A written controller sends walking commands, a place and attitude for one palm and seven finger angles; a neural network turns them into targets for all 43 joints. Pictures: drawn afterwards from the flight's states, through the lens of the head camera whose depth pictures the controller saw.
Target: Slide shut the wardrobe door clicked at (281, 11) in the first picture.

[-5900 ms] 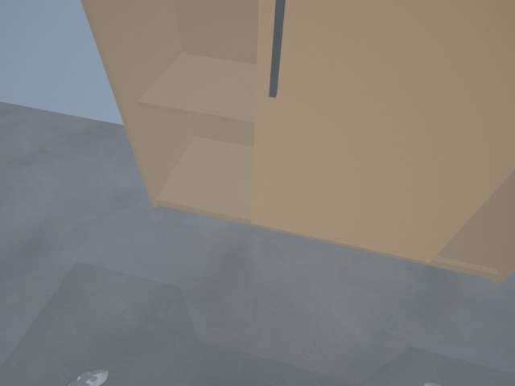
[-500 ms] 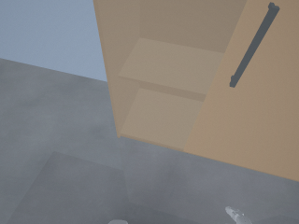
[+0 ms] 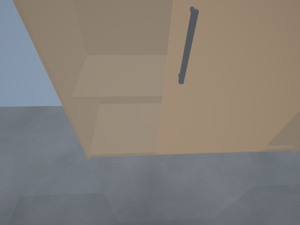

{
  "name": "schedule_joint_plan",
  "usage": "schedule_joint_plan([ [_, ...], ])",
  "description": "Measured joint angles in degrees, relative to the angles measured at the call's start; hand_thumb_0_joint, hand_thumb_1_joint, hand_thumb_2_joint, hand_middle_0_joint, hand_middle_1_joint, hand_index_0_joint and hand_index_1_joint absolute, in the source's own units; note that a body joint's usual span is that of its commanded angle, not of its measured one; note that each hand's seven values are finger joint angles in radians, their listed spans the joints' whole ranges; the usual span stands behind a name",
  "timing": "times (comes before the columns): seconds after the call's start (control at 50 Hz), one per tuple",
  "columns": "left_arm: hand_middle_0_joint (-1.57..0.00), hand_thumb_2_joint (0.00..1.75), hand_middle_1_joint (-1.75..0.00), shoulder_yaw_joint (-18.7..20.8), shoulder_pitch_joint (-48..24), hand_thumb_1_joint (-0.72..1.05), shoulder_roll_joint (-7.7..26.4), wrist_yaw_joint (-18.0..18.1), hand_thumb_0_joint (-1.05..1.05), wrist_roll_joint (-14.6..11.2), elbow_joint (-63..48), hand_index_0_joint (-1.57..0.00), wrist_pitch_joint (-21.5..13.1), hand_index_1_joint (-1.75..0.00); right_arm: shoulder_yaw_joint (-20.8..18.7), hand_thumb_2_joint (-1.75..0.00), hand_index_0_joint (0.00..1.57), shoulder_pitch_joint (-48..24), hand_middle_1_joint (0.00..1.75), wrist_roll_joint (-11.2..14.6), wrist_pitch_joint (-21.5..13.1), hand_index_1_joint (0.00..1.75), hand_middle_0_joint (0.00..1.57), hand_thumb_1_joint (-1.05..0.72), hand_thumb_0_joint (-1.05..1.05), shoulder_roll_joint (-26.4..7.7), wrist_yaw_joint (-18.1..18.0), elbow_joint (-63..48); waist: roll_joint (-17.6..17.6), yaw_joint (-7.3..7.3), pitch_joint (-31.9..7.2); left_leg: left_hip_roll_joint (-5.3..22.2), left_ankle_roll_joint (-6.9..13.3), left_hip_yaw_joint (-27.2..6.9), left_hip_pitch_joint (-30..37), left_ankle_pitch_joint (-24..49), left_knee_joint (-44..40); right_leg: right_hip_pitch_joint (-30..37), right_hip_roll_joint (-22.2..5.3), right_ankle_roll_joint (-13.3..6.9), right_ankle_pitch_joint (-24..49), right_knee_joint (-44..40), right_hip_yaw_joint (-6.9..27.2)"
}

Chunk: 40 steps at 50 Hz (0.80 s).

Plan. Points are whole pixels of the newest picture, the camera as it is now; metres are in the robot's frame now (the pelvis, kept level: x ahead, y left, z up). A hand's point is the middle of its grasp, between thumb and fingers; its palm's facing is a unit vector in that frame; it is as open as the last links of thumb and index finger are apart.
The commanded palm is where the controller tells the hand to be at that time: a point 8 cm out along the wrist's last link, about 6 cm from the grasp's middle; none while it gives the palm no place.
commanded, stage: take the last steps up to it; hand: right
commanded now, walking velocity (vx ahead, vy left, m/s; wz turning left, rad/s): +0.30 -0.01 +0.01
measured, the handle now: (186, 49) +0.69 -0.13 +0.13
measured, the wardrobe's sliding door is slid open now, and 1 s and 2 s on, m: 0.49 0.49 0.49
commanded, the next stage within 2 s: come to a stop and stand still in 0.52 s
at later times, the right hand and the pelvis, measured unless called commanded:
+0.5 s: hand (223, 223) +0.17 -0.23 -0.18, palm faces +0.00 +0.99 -0.16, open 7.4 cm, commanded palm none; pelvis +0.12 -0.06 -0.01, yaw +2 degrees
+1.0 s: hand (212, 188) +0.28 -0.22 -0.18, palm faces +0.02 +0.97 -0.24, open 7.3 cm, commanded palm none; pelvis +0.20 -0.04 -0.01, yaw +2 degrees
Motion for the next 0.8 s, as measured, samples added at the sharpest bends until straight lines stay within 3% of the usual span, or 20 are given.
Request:
schedule_joint_plan([
  [0.08, -0.20, 0.90, -0.29, -1.0, -1.0, 0.91, -1.3, 0.3, 0.01, -0.3, -0.9, -0.20, -2.5, -0.30, -0.4, -0.90, 0.20, 3.6, 0.30, 0.4, 0.8, 0.30, 0.20, -0.90, 0.01, -1.1, 0.2, 3.5, 1.0, -0.93, -1.0, 0.6, -1.8, 0.1, -0.6, -2.4, 3.4, 6.4, 0.6, -1.0, 3.6, -14.6, -2.5],
  [0.1, -0.20, 0.90, -0.29, -1.1, -1.2, 0.91, -1.9, 0.6, 0.01, -0.3, -0.9, -0.20, -3.3, -0.30, -0.5, -0.90, 0.20, 4.1, 0.30, 0.6, 1.3, 0.30, 0.20, -0.90, 0.01, -1.3, 0.3, 4.4, 1.6, -0.78, -0.9, 1.0, -1.7, -0.7, -1.6, -5.3, 6.6, 6.9, 1.0, -1.8, 6.1, -15.1, -2.8],
  [0.16, -0.20, 0.90, -0.29, -2.0, -0.1, 0.91, -3.9, 1.3, 0.01, -0.2, -1.0, -0.20, -4.4, -0.30, -0.5, -0.90, 0.20, 4.8, 0.30, 0.4, 3.0, 0.30, 0.20, -0.90, 0.01, -1.4, 0.5, 6.4, 2.6, -0.41, -1.3, 0.6, -0.7, -4.4, -7.4, -12.1, 22.1, 9.3, 1.9, -3.9, 4.6, -14.9, -4.5],
  [0.2, -0.20, 0.90, -0.29, -1.8, 1.6, 0.92, -4.6, 2.5, 0.00, -0.6, -0.8, -0.20, -5.1, -0.30, -0.6, -0.90, 0.20, 4.1, 0.30, 0.2, 3.2, 0.30, 0.20, -0.91, 0.01, -1.2, 0.9, 6.8, 2.5, 0.52, -1.4, 0.4, -0.5, -5.7, -11.8, -9.7, 30.5, 12.0, 2.4, -4.5, 4.8, -17.9, -4.8],
  [0.26, -0.21, 0.90, -0.29, -1.8, 4.1, 0.95, -4.2, 3.2, -0.01, -0.9, 0.4, -0.21, -5.9, -0.30, -0.8, -0.90, 0.20, 1.8, 0.30, 0.3, 2.4, 0.30, 0.20, -0.91, 0.01, -1.0, 1.3, 6.0, 2.9, 1.31, -0.9, 0.8, -1.0, -7.1, -17.4, -3.6, 36.7, 15.7, 3.8, -5.0, 6.3, -23.0, -5.2],
  [0.4, -0.20, 0.90, -0.29, -2.7, 11.3, 0.93, -5.8, 3.8, 0.00, -1.0, 5.4, -0.20, -6.2, -0.30, -1.2, -0.90, 0.20, -5.0, 0.30, 0.7, 2.0, 0.30, 0.20, -0.91, 0.01, -0.7, 1.0, 3.2, 3.2, 2.44, 0.2, 0.4, -1.9, -7.8, -24.1, 2.1, 37.5, 21.6, 5.7, -5.4, 5.6, -28.2, -5.4],
  [0.52, -0.20, 0.90, -0.29, -2.9, 15.9, 0.92, -7.6, 4.1, 0.01, -0.2, 8.3, -0.20, -6.2, -0.30, -0.9, -0.90, 0.20, -10.8, 0.30, 0.9, 2.2, 0.30, 0.20, -0.91, 0.01, 0.2, 1.1, 1.7, 1.8, 5.21, 1.8, -0.2, -0.5, -5.4, -22.7, 1.6, 27.0, 24.9, 5.5, -4.6, 2.0, -28.0, -5.4],
  [0.62, -0.20, 0.90, -0.29, -2.8, 18.0, 0.91, -8.1, 4.0, 0.01, -0.4, 10.2, -0.20, -5.4, -0.30, -0.3, -0.90, 0.20, -14.2, 0.30, 1.0, 0.4, 0.30, 0.20, -0.91, 0.01, 0.9, 1.0, -0.2, -0.4, 6.43, 3.5, -3.2, 2.3, -2.9, -15.7, 1.7, 13.8, 25.0, 3.0, -2.9, -4.7, -19.9, -5.8],
  [0.64, -0.20, 0.90, -0.29, -2.8, 18.4, 0.91, -8.4, 3.8, 0.01, -0.7, 10.6, -0.20, -5.1, -0.30, -0.3, -0.90, 0.20, -14.2, 0.30, 0.9, -0.5, 0.30, 0.20, -0.91, 0.01, 0.8, 0.9, -0.5, -0.2, 6.20, 3.4, -3.4, 3.4, -2.9, -14.1, 4.6, 12.1, 23.0, 2.6, -2.6, -6.1, -14.0, -5.8],
  [0.68, -0.20, 0.90, -0.29, -2.5, 16.9, 0.91, -8.3, 3.6, 0.01, -1.4, 10.8, -0.20, -4.4, -0.30, -0.3, -0.90, 0.20, -14.6, 0.30, 1.1, -1.8, 0.30, 0.20, -0.91, 0.01, 1.3, 0.4, -0.8, -1.0, 5.87, 4.1, -4.3, 4.5, -2.3, -13.7, 1.9, 14.5, 15.4, 1.8, -2.4, -7.8, 4.5, -3.0],
  [0.72, -0.20, 0.90, -0.29, -2.2, 14.6, 0.91, -7.8, 3.8, 0.01, -1.7, 10.0, -0.20, -3.6, -0.30, 0.2, -0.90, 0.20, -14.4, 0.30, 1.4, -1.8, 0.30, 0.20, -0.91, 0.01, 2.0, -0.3, -0.5, -1.6, 5.78, 4.4, -4.9, 4.7, -1.8, -11.6, -0.2, 13.2, 8.8, 1.9, -2.1, -7.9, 15.9, -0.4],
  [0.76, -0.20, 0.90, -0.29, -2.0, 11.7, 0.91, -7.2, 4.0, 0.01, -1.7, 8.5, -0.20, -2.7, -0.30, 0.6, -0.90, 0.20, -14.0, 0.30, 1.4, -1.0, 0.30, 0.20, -0.91, 0.00, 2.5, -1.1, -0.1, -1.9, 5.72, 3.9, -5.2, 4.1, -1.8, -10.0, 0.6, 10.2, 3.4, 1.4, -1.8, -6.4, 18.5, 0.6],
  [0.8, -0.20, 0.90, -0.29, -1.7, 8.6, 0.91, -6.9, 3.9, 0.01, -1.7, 6.5, -0.20, -2.0, -0.30, 0.1, -0.90, 0.20, -14.0, 0.30, 1.4, -0.3, 0.30, 0.20, -0.93, 0.00, 2.4, -1.9, -0.3, -1.9, 5.66, 3.6, -5.2, 4.2, -1.7, -9.4, 1.7, 8.0, -0.7, 0.7, -1.3, -5.3, 16.0, 1.2],
])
